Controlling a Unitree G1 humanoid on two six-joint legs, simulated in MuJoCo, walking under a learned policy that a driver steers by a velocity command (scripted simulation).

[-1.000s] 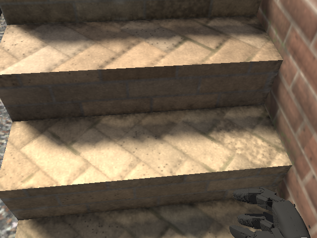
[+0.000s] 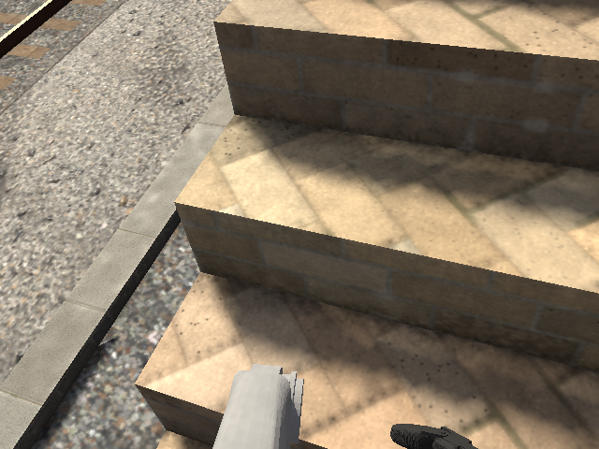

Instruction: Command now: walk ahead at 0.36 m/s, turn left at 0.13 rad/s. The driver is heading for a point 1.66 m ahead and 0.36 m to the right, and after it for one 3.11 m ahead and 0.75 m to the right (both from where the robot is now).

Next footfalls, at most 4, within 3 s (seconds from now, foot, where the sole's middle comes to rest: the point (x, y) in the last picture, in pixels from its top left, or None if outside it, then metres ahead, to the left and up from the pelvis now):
0.12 left None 0.26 0.12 -0.58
0.68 right None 0.33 -0.23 -0.38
1.12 left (298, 427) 0.40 0.11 -0.38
1.76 right None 0.21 -0.27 -0.41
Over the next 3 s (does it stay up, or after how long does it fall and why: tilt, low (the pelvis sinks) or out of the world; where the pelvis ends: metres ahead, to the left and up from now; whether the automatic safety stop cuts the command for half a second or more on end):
stays up -0.23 0.13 -0.10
